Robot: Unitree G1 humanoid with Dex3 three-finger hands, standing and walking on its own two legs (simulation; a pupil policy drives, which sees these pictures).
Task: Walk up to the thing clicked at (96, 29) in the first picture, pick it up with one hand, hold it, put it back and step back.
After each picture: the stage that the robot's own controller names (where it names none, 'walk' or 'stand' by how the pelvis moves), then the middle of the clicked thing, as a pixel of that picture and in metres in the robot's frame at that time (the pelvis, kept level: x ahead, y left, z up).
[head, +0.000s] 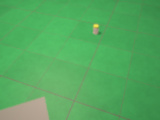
stand; (95, 29) +1.69 -0.15 -0.72
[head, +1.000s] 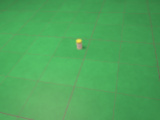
walk; (79, 44) +1.55 +0.20 -0.69
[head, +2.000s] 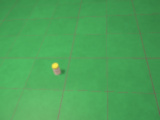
walk; (56, 69) +0.99 +0.39 -0.71
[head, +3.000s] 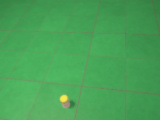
walk; (65, 101) +0.64 +0.27 -0.71
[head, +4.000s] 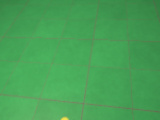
walk; out of the picture +0.43 +0.23 -0.72
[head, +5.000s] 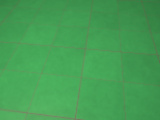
stand; out of the picture +0.31 +0.21 -0.72
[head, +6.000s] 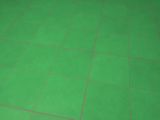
stand; out of the picture +0.33 +0.19 -0.72
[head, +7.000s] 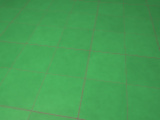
stand; out of the picture +0.34 +0.21 -0.72
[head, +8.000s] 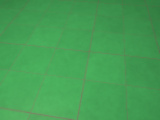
stand; out of the picture +0.33 +0.21 -0.73
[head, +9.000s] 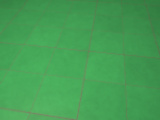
stand; out of the picture +0.33 +0.22 -0.73
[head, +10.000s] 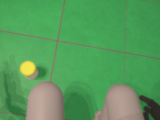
go down; (29, 70) +0.40 +0.25 -0.36
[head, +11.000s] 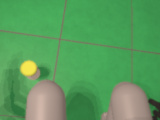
go down; (31, 70) +0.39 +0.25 -0.31
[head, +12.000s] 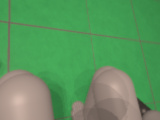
close in; out of the picture +0.38 +0.29 -0.22
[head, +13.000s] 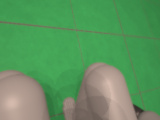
close; out of the picture +0.38 +0.29 -0.22
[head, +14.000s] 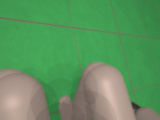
lift; out of the picture +0.37 +0.29 -0.22
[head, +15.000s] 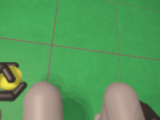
lift; (10, 82) +0.31 +0.26 -0.09
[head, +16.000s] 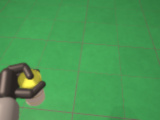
hold; (32, 88) +0.33 +0.18 +0.04
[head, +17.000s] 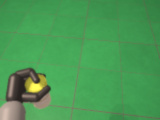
hold; (39, 92) +0.33 +0.17 -0.01
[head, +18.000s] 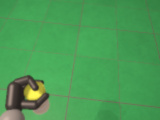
crouch; (37, 98) +0.31 +0.17 -0.06
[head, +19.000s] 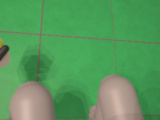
lower; out of the picture +0.44 +0.26 -0.12
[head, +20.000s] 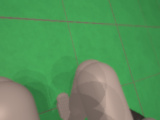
lower; out of the picture +0.40 +0.29 -0.22
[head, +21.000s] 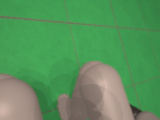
lower; out of the picture +0.39 +0.30 -0.22
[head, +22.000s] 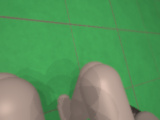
lower; out of the picture +0.39 +0.30 -0.22
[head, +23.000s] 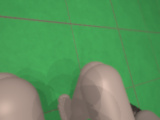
lower; out of the picture +0.39 +0.30 -0.22
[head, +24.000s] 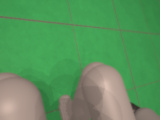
open; out of the picture +0.38 +0.28 -0.22
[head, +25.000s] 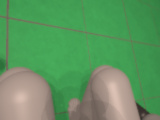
stand; out of the picture +0.37 +0.26 -0.23
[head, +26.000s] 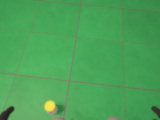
stand; (51, 107) +0.36 +0.21 -0.55
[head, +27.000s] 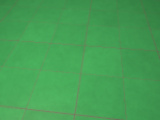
stand; out of the picture +0.34 +0.19 -0.66
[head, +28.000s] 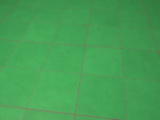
stand; out of the picture +0.34 +0.20 -0.67
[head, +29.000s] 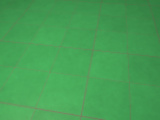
stand; out of the picture +0.36 +0.18 -0.72
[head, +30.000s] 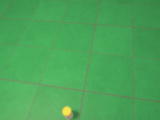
walk; (67, 113) +0.41 +0.20 -0.70
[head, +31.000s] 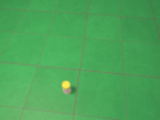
walk; (66, 87) +0.63 +0.15 -0.70
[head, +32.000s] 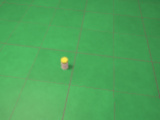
stand; (64, 63) +0.98 +0.16 -0.70
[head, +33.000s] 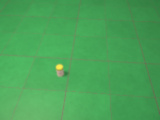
stand; (59, 70) +0.97 +0.24 -0.71
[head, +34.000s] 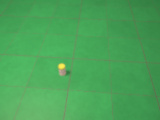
stand; (62, 69) +1.00 +0.22 -0.72
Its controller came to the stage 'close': yes
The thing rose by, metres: 0.70
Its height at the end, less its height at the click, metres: +0.00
